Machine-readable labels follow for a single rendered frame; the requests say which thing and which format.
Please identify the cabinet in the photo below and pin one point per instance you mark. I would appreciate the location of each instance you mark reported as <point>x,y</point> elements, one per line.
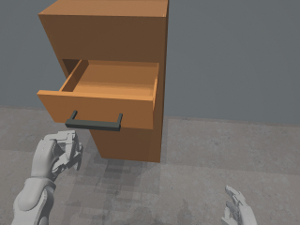
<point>114,30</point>

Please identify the left robot hand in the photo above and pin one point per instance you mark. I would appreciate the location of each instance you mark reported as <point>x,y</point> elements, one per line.
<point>64,146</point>

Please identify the right robot hand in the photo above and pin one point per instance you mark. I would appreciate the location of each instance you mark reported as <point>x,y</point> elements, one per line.
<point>242,213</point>

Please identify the left robot forearm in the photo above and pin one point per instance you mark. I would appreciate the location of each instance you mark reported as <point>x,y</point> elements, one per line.
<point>34,203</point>

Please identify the handle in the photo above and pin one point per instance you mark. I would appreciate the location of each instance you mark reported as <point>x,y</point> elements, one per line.
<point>95,125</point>

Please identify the drawer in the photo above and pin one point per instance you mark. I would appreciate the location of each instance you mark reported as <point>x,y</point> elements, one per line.
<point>99,90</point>

